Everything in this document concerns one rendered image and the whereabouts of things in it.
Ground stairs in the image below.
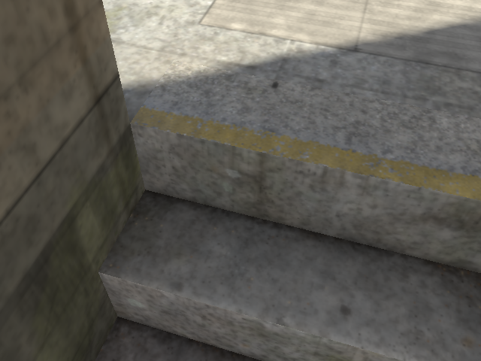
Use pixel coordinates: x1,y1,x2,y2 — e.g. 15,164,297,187
95,123,481,361

